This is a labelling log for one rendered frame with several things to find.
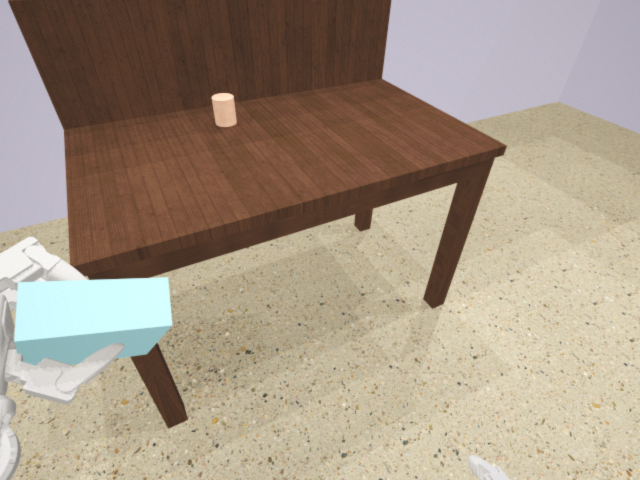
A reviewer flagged right robot hand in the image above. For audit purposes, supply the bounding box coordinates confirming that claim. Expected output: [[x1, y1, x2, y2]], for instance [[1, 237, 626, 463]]
[[468, 455, 510, 480]]

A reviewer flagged robot left forearm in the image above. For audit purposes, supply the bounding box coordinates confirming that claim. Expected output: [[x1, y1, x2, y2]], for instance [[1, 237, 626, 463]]
[[0, 395, 21, 480]]

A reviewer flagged left robot hand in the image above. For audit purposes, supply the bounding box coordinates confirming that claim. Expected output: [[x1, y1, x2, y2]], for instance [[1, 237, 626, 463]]
[[0, 237, 125, 405]]

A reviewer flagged sponge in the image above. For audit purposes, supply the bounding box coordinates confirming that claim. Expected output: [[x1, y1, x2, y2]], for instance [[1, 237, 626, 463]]
[[14, 277, 172, 366]]

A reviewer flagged table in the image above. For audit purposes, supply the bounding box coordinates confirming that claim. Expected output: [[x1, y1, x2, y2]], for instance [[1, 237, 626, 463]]
[[8, 0, 507, 429]]

